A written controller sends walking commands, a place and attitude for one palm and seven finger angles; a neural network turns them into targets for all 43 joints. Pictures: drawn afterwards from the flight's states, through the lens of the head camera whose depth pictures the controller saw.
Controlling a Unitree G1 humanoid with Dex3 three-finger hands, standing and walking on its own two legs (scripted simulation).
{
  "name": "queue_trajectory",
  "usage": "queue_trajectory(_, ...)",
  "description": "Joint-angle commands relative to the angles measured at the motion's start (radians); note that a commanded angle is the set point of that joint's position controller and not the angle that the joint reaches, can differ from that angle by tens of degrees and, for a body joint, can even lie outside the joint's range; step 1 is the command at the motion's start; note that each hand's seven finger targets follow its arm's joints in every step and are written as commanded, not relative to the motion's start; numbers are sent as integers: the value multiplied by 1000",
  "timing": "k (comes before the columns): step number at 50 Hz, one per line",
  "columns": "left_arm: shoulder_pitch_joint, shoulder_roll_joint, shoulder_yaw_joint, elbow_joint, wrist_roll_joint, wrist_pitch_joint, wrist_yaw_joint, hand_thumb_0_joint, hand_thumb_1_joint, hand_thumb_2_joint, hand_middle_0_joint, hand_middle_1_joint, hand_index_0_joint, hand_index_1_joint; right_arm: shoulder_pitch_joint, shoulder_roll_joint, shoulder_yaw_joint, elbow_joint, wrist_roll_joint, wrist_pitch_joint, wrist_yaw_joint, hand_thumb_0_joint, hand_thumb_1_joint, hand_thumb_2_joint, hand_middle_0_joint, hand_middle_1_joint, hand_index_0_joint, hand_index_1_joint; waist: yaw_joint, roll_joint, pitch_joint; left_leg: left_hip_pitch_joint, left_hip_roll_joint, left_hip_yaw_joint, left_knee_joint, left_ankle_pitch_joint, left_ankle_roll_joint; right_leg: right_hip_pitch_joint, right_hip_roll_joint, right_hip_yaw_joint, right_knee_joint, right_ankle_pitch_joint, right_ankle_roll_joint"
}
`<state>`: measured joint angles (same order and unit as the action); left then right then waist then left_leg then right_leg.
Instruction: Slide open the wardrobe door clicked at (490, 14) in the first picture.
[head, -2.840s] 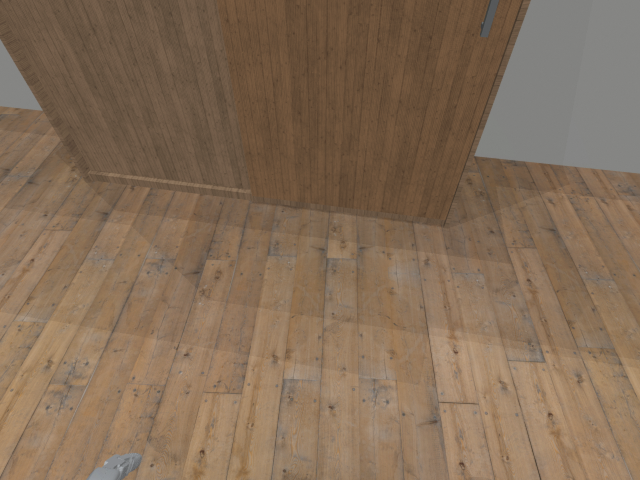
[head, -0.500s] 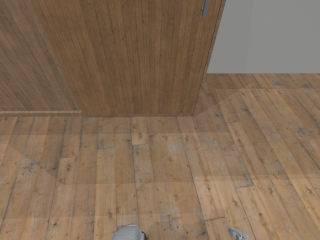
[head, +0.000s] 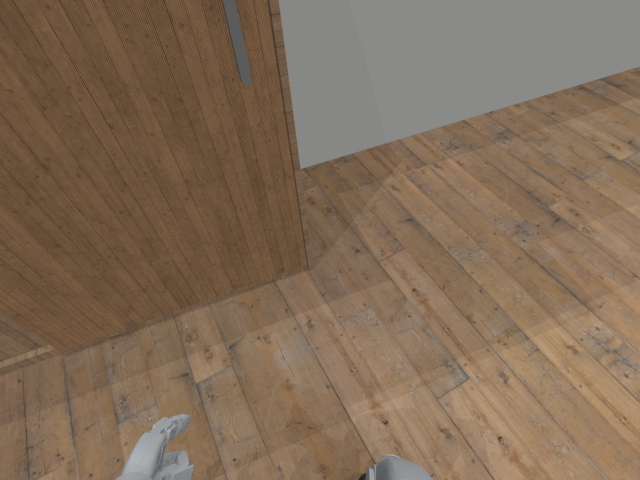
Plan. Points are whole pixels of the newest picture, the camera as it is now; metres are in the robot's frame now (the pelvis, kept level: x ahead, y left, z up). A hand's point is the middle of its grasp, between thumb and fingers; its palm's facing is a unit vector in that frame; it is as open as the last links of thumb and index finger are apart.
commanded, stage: turn to face it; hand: right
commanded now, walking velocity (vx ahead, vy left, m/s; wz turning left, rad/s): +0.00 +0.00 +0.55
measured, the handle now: (231, 23) +0.83 +0.17 +0.17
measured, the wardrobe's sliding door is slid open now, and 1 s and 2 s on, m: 0.00 0.00 0.00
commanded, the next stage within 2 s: take the last steps up to it in 0.60 s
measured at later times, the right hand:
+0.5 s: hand (442, 457) +0.18 -0.15 -0.15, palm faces -0.17 +0.96 -0.24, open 7.3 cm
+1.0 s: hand (428, 403) +0.25 -0.14 -0.14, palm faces -0.31 +0.94 -0.15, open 7.4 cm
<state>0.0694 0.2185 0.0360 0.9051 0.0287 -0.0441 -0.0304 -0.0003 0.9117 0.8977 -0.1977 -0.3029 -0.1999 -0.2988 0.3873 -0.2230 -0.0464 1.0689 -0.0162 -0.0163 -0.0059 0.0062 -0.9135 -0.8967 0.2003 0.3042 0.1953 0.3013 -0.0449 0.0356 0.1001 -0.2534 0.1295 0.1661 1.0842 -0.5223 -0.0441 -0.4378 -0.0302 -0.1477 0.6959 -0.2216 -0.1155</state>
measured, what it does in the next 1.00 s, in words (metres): walks ahead, turning left: left foot, then right foot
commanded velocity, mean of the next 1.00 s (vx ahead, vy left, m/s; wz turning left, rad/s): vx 0.10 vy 0.00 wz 0.28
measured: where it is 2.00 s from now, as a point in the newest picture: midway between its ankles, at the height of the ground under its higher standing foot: (298, 426)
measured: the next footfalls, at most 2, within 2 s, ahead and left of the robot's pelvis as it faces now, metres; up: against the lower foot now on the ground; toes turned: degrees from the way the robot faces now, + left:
left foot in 0.48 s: +0.11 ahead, +0.14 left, +0.00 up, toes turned +19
right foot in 0.84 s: +0.18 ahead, -0.09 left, +0.00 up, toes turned +12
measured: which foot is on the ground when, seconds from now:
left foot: up 0.00-0.46, down 0.48-0.84, up 0.86-1.00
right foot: down 0.00-0.48, up 0.50-0.82, down 0.84-1.00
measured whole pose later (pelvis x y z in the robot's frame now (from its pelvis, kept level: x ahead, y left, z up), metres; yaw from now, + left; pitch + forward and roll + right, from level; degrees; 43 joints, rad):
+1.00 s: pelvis +0.13 +0.01 +0.03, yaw +19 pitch -1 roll +1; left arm 0.37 0.13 0.01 1.04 0.04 -0.04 0.02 0.00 0.91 0.90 -0.20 -0.30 -0.20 -0.30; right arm 0.23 -0.20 -0.07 1.02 -0.03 0.03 0.02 0.01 -0.91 -0.90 0.20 0.30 0.19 0.30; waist 0.03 0.04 -0.01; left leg -0.44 0.02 0.04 1.00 -0.36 0.01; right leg -0.13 -0.05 -0.11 0.42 -0.27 -0.01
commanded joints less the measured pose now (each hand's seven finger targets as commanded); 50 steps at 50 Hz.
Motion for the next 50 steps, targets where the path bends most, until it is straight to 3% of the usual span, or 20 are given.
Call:
queue_trajectory(1,195,124,20,31,-14,-17,48,0,900,900,-200,-300,-200,-300,-6,-41,-7,-67,-4,-22,-9,0,-900,-900,200,300,200,300,70,-137,-138,-314,27,-151,230,121,8,320,-314,294,-376,454,-41)
queue_trajectory(5,135,75,2,51,-19,-23,53,0,900,900,-200,-300,-200,-300,95,-2,-4,-6,-3,29,-13,0,-900,-900,200,300,200,300,3,-142,-119,-173,-2,-157,96,212,-1,192,-247,96,-439,456,14)
queue_trajectory(9,144,67,17,50,-14,-7,59,0,900,900,-200,-300,-200,-300,31,0,-26,-45,-7,55,-10,0,-900,-900,200,300,200,300,12,-86,-50,-230,-8,-166,25,246,-12,165,-281,91,-474,288,-25)
queue_trajectory(16,193,91,36,75,-4,15,67,0,900,900,-200,-300,-200,-300,-109,13,-32,-118,-10,63,2,0,-900,-900,200,300,200,300,61,-158,-53,-209,-31,-99,-228,161,-5,292,-322,61,-409,289,-54)
queue_trajectory(19,224,106,44,95,1,25,67,0,900,900,-200,-300,-200,-300,-141,14,-30,-135,-9,52,2,0,-900,-900,200,300,200,300,74,-171,-71,-152,-62,-77,-340,111,12,333,-337,66,-338,375,-44)
queue_trajectory(22,221,113,49,101,-8,32,63,0,900,900,-200,-300,-200,-300,-82,-6,-33,-120,-10,36,0,0,-900,-900,200,300,200,300,38,-134,-120,3,-83,-51,-583,319,31,325,-293,-4,-194,376,29)
queue_trajectory(23,229,88,47,96,-15,33,58,0,900,900,-200,-300,-200,-300,-44,-58,-40,-112,-13,24,-6,0,-900,-900,200,300,200,300,21,-31,-143,135,-9,-155,-666,535,64,219,-242,-48,-60,273,85)
queue_trajectory(24,223,23,34,70,-18,32,54,0,900,900,-200,-300,-200,-300,-8,-145,-55,-99,-18,13,-19,0,-900,-900,200,300,200,300,14,191,-153,272,211,-416,-698,890,158,-12,-128,-117,115,-109,150)
queue_trajectory(25,153,19,22,45,-20,49,62,0,900,900,-200,-300,-200,-300,39,-155,-49,-89,-1,12,-24,0,-900,-900,200,300,200,300,-24,174,-163,228,276,-454,-716,1042,266,-47,-74,4,243,-402,165)
queue_trajectory(27,142,29,26,51,-19,62,65,0,900,900,-200,-300,-200,-300,-48,-137,-51,-98,-4,13,-31,0,-900,-900,200,300,200,300,5,173,-144,182,221,-441,-736,884,286,-98,-78,107,377,-348,165)
queue_trajectory(30,193,21,28,88,-12,69,57,0,900,900,-200,-300,-200,-300,-157,-113,-48,-137,-5,20,-29,0,-900,-900,200,300,200,300,49,71,-121,89,134,-310,-754,706,232,-47,-79,109,357,-218,177)
queue_trajectory(36,198,6,19,72,-13,59,60,0,900,900,-200,-300,-200,-300,-157,-138,-60,-129,-11,25,-19,0,-900,-900,200,300,200,300,30,106,-135,118,104,-336,-744,628,236,42,-33,77,77,-212,180)
queue_trajectory(38,228,6,16,78,-10,46,57,0,900,900,-200,-300,-200,-300,-154,-136,-58,-123,-9,23,-12,0,-900,-900,200,300,200,300,34,112,-143,98,81,-356,-751,446,221,118,-18,57,-36,-174,172)
queue_trajectory(40,326,10,11,107,-5,27,56,0,900,900,-200,-300,-200,-300,-193,-123,-57,-129,0,25,-6,0,-900,-900,200,300,200,300,77,95,-132,-17,32,-328,-722,153,174,291,-13,29,-239,-78,160)
queue_trajectory(41,374,48,14,123,-2,14,58,0,900,900,-200,-300,-200,-300,-196,-79,-46,-138,3,26,0,0,-900,-900,200,300,200,300,95,-40,-111,-138,-29,-288,-626,41,137,389,-67,114,-343,-129,140)
queue_trajectory(42,426,136,33,131,11,11,61,0,900,900,-200,-300,-200,-300,-200,-15,-34,-159,5,29,10,0,-900,-900,200,300,200,300,118,-317,-55,-306,-154,-157,-387,-26,82,404,-273,401,-477,-326,61)
queue_trajectory(43,431,180,42,111,10,19,60,0,900,900,-200,-300,-200,-300,-246,-23,-31,-192,-4,22,14,0,-900,-900,200,300,200,300,130,-368,5,-384,-157,-122,-215,-48,68,329,-397,585,-580,-476,-22)
queue_trajectory(44,414,155,37,115,13,12,64,0,900,900,-200,-300,-200,-300,-282,-46,-43,-190,-17,22,16,0,-900,-900,200,300,200,300,133,-333,52,-413,-119,-173,-81,-9,70,286,-401,590,-611,-474,-36)
queue_trajectory(46,336,90,18,97,6,-2,65,0,900,900,-200,-300,-200,-300,-248,-39,-44,-155,-15,12,31,0,-900,-900,200,300,200,300,82,-189,65,-400,-79,-180,-9,128,65,271,-313,417,-585,-298,-18)
queue_trajectory(50,364,71,16,123,-2,-21,65,0,900,900,-200,-300,-200,-300,-215,-4,-28,-128,-9,13,36,0,-900,-900,200,300,200,300,68,-164,21,-344,-52,-131,-104,218,40,326,-258,235,-551,-11,-20)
